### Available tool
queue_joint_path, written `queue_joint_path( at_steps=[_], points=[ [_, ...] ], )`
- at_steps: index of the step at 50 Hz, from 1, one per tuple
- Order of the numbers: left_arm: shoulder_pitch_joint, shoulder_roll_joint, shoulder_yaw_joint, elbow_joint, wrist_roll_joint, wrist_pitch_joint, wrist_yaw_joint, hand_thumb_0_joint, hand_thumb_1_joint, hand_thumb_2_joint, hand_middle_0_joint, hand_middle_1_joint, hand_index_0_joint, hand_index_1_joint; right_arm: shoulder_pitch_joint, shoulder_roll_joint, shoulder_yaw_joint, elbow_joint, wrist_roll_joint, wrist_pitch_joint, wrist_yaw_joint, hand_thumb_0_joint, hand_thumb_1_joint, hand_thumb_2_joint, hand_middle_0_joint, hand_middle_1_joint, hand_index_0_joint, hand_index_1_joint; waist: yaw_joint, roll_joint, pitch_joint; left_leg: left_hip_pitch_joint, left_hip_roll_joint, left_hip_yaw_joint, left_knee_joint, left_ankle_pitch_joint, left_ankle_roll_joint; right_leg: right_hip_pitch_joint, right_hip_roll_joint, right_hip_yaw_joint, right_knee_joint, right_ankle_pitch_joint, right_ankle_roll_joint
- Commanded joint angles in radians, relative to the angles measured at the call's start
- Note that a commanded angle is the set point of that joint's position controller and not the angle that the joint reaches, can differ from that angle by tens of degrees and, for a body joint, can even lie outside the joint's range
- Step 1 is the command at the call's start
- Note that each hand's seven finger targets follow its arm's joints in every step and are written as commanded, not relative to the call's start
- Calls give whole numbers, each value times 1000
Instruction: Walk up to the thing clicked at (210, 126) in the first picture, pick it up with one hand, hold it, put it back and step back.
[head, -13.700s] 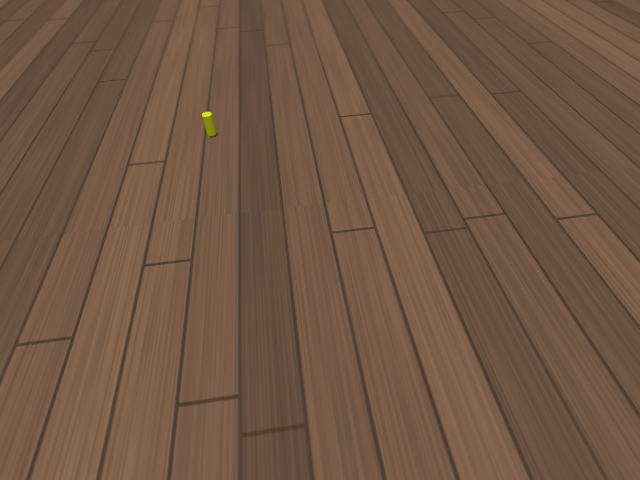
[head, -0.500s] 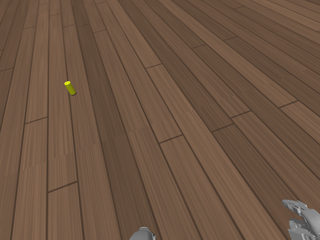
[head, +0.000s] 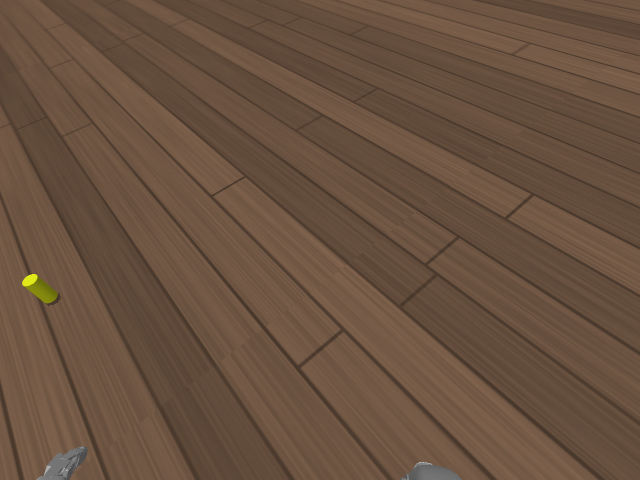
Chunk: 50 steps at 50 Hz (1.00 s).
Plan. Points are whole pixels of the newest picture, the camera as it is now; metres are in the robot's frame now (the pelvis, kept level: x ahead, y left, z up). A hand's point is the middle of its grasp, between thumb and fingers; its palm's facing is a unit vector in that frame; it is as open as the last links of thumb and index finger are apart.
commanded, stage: walk up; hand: left
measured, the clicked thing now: (40, 289) +0.99 +1.12 -0.68
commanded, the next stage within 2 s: none
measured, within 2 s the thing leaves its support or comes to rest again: neither
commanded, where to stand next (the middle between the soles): +0.55 +1.24 m, yaw -45 degrees
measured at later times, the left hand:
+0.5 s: hand (7, 393) +0.34 +0.53 -0.12, palm faces -0.28 -0.78 -0.55, open 7.4 cm
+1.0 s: hand out of the picture +0.51 +0.76 -0.13, palm faces -0.31 -0.70 -0.64, open 7.4 cm
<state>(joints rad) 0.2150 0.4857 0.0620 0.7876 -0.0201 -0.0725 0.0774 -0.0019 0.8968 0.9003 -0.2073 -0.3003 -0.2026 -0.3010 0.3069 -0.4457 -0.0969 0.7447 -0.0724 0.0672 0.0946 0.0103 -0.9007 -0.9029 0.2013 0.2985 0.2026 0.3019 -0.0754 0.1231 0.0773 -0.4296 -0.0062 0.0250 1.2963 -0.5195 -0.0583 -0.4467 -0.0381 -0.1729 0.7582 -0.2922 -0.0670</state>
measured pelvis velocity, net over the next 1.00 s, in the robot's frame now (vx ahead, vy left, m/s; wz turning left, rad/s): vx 0.32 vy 0.47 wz -0.40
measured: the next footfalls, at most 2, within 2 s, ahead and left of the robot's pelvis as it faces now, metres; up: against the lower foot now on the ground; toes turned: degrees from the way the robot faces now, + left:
left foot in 0.26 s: +0.27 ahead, +0.32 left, +0.00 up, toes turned -5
right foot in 0.60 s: +0.33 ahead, +0.15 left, +0.00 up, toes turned -23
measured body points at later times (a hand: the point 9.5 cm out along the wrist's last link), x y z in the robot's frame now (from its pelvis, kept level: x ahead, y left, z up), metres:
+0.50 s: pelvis +0.20 +0.24 +0.01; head +0.24 +0.22 +0.46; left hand +0.35 +0.57 -0.08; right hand +0.20 -0.09 -0.10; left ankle +0.23 +0.32 -0.70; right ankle +0.23 +0.14 -0.66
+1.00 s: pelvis +0.32 +0.47 -0.02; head +0.34 +0.44 +0.42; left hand +0.53 +0.80 -0.09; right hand +0.29 +0.11 -0.12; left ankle +0.38 +0.58 -0.70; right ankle +0.29 +0.23 -0.67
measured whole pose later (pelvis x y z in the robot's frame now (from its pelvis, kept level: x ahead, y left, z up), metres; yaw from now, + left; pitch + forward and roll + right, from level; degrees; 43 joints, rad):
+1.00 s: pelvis +0.32 +0.47 -0.02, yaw -23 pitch +0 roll -1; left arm 0.29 0.51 0.09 0.86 0.03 -0.04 0.12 0.00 0.89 0.90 -0.21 -0.30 -0.21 -0.30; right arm 0.22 -0.49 -0.12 0.69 -0.08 0.05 0.09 0.00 -0.90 -0.90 0.20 0.30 0.20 0.30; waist -0.02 0.07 0.08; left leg -0.50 0.06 0.02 1.01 -0.51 -0.01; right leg -0.63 -0.10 0.18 1.07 -0.52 -0.06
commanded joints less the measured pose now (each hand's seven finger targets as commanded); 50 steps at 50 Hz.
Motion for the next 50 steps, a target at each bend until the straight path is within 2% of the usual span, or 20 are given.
queue_joint_path(
  at_steps=[1, 4, 9, 13, 14, 15, 16, 19, 24, 27, 28, 29, 31, 36, 43, 45, 46, 47, 48, 50],
  points=[
    [75, 314, 86, -35, 4, -24, 58, 0, 900, 900, -200, -300, -200, -300, -105, -266, -73, -165, 4, -38, -9, 0, -900, -900, 200, 300, 200, 300, 16, -53, -74, -346, 151, -209, -11, 153, 36, 196, -324, 546, -372, -61, -171],
    [79, 318, 92, -9, 42, -39, 33, 0, 900, 900, -200, -300, -200, -300, -53, -209, -61, -120, 21, -10, 32, 0, -900, -900, 200, 300, 200, 300, 7, -221, -58, -212, 147, -118, -143, 196, 25, 47, -230, 340, -373, 10, -147],
    [81, 364, 111, 13, 59, -42, 34, 0, 900, 900, -200, -300, -200, -300, -149, -203, -68, -134, 25, -12, 52, 0, -900, -900, 200, 300, 200, 300, 22, -264, -66, -48, 146, -38, -376, 293, 43, -69, -185, 284, -326, -117, -124],
    [12, 269, 80, 18, 60, -16, 34, 0, 900, 900, -200, -300, -200, -300, 106, -235, -108, -42, 12, -30, 23, 0, -900, -900, 200, 300, 200, 300, -154, -58, -160, 414, 39, 28, -612, 146, 75, -301, -83, 138, 129, -13, -39],
    [51, 142, 44, 15, 55, -8, 37, 0, 900, 900, -200, -300, -200, -300, 169, -307, -123, -40, -12, -44, 7, 0, -900, -900, 200, 300, 200, 300, -178, 266, -120, 406, 215, -249, -876, 40, 82, -426, 64, 105, 417, -308, 4],
    [94, 127, 33, 20, 36, -8, 61, 0, 900, 900, -200, -300, -200, -300, 47, -413, -133, -67, 14, -56, -15, 0, -900, -900, 200, 300, 200, 300, -82, 401, -123, 399, 382, -610, -1026, 124, 158, -541, 79, 203, 606, -348, -13],
    [106, 159, 22, 49, 28, -15, 68, 0, 900, 900, -200, -300, -200, -300, -40, -390, -137, -85, 24, -58, -29, 0, -900, -900, 200, 300, 200, 300, -36, 283, -124, 332, 401, -618, -1029, 167, 195, -485, 11, 234, 642, -263, -22],
    [173, 239, 54, 151, -5, -10, 44, 0, 900, 900, -200, -300, -200, -300, -121, -255, -89, -112, 13, -59, -47, 0, -900, -900, 200, 300, 200, 300, 11, 133, -134, 311, 282, -256, -814, 422, 220, -356, -59, 188, 457, -119, 16],
    [187, 169, 43, 128, 12, 0, 30, 0, 900, 900, -200, -300, -200, -300, -112, -194, -59, -131, -13, -53, -48, 0, -900, -900, 200, 300, 200, 300, -3, 105, -132, 286, 286, -125, -759, 793, 306, -174, -45, 79, 201, -135, 28],
    [367, 180, 71, 137, 13, -4, 40, 0, 900, 900, -200, -300, -200, -300, -248, -189, -60, -198, -3, -33, -37, 0, -900, -900, 200, 300, 200, 300, 141, 1, -163, 44, 194, 16, -557, 764, 208, 221, -21, 98, -148, 137, -9],
    [454, 237, 100, 146, 29, -5, 52, 0, 900, 900, -200, -300, -200, -300, -235, -154, -48, -216, 5, -33, -31, 0, -900, -900, 200, 300, 200, 300, 194, -103, -205, -113, 141, 59, -385, 680, 140, 441, -35, 149, -216, 174, -14],
    [480, 305, 125, 125, 48, -4, 66, 0, 900, 900, -200, -300, -200, -300, -167, -100, -32, -222, 11, -32, -28, 0, -900, -900, 200, 300, 200, 300, 202, -308, -217, -402, 48, 43, -192, 104, 76, 638, -223, 443, -280, 129, -92],
    [287, 332, 113, 7, 35, 2, 74, 0, 900, 900, -200, -300, -200, -300, -94, -212, -73, -194, 3, 3, -44, 0, -900, -900, 200, 300, 200, 300, 113, -152, -203, -384, 53, -155, 119, -56, 24, 364, -497, 867, -435, -162, -296],
    [98, 296, 107, -46, 55, -12, 53, 0, 900, 900, -200, -300, -200, -300, -30, -231, -83, -110, -9, 16, -4, 0, -900, -900, 200, 300, 200, 300, 18, -212, -66, -221, 110, -143, 20, 130, 50, 2, -251, 445, -366, -268, -143],
    [133, 367, 136, -35, 72, -15, 34, 0, 900, 900, -200, -300, -200, -300, -82, -217, -87, -128, -3, 13, 18, 0, -900, -900, 200, 300, 200, 300, 71, -315, -83, -89, 86, -22, -287, 31, 78, -76, -220, 426, -278, -243, -155],
    [68, 346, 121, -48, 64, -10, 31, 0, 900, 900, -200, -300, -200, -300, 33, -224, -100, -94, -1, -2, 9, 0, -900, -900, 200, 300, 200, 300, -4, -270, -117, 90, 60, -1, -475, 81, 97, -170, -190, 377, -158, -182, -112],
    [53, 284, 99, -47, 64, -3, 33, 0, 900, 900, -200, -300, -200, -300, 147, -238, -113, -61, -13, -14, 0, 0, -900, -900, 200, 300, 200, 300, -78, -125, -155, 230, 34, -34, -634, 51, 101, -259, -95, 289, 82, -174, -56],
    [48, 155, 61, -58, 51, -1, 41, 0, 900, 900, -200, -300, -200, -300, 176, -331, -130, -72, -35, -26, -16, 0, -900, -900, 200, 300, 200, 300, -111, 223, -88, 244, 218, -341, -875, 32, 134, -462, 122, 119, 400, -330, 11],
    [-11, 172, 56, -67, 38, -4, 72, 0, 900, 900, -200, -300, -200, -300, 64, -418, -135, -93, -7, -34, -34, 0, -900, -900, 200, 300, 200, 300, -83, 346, -43, 165, 330, -626, -983, 134, 230, -531, 126, 238, 500, -398, -3],
    [15, 217, 56, 3, 19, -4, 68, 0, 900, 900, -200, -300, -200, -300, -40, -293, -110, -132, -10, -35, -49, 0, -900, -900, 200, 300, 200, 300, -38, 33, 20, 116, 289, -450, -869, 310, 201, -474, 59, 283, 511, -254, 14]
  ],
)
